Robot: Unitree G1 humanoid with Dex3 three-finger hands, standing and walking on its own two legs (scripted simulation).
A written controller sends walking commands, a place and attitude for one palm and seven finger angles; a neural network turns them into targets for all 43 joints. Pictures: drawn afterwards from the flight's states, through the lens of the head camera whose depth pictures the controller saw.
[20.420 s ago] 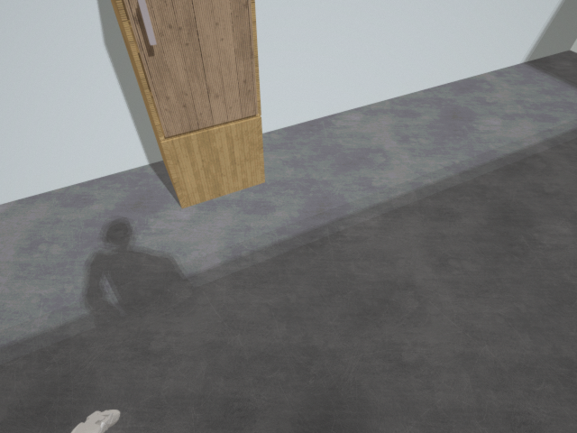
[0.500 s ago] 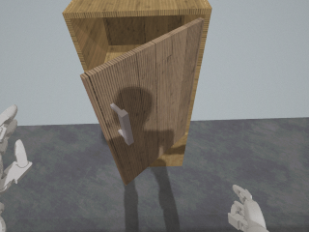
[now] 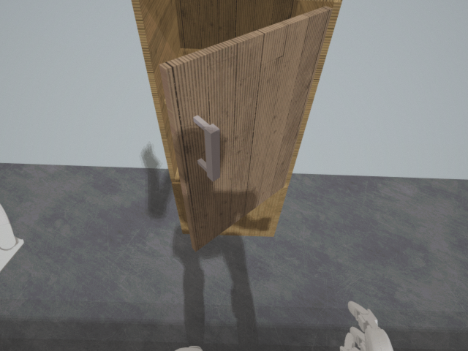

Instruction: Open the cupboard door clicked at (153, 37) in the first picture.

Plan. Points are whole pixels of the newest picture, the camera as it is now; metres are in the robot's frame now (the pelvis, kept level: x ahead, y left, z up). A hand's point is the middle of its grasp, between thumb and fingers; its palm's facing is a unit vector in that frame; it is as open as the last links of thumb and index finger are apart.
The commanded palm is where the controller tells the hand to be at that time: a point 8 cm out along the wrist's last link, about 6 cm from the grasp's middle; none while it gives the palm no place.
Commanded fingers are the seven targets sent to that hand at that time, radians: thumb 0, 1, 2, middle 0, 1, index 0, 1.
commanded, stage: step back with the hand held close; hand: left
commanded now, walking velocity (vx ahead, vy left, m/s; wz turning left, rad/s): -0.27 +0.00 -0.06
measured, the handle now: (206, 149) +0.45 +0.09 +0.10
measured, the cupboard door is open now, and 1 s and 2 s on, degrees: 42 42 42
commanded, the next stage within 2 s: stop stepping back and stand still in 0.28 s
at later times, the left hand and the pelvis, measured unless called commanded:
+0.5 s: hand out of the picture +0.09 +0.24 +0.18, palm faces +0.31 -0.79 -0.52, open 7.4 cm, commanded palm +0.04 +0.28 +0.19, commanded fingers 0.00 0.90 0.90 -0.20 -0.30 -0.20 -0.30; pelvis -0.13 -0.01 +0.01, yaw -4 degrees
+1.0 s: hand out of the picture +0.02 +0.24 +0.18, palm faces +0.36 -0.79 -0.51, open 7.4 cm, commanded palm -0.04 +0.28 +0.19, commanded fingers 0.00 0.90 0.90 -0.20 -0.30 -0.20 -0.30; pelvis -0.19 -0.01 +0.01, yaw -4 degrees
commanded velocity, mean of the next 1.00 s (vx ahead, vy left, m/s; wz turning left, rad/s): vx -0.01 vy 0.04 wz -0.01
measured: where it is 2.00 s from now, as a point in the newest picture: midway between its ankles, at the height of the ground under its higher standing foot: outside the picture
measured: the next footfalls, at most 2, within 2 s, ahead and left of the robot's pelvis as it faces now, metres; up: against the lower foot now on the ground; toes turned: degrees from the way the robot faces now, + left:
left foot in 0.20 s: +0.02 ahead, +0.11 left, +0.00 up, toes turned +0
right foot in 0.52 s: -0.16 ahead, -0.10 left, +0.00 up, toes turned -7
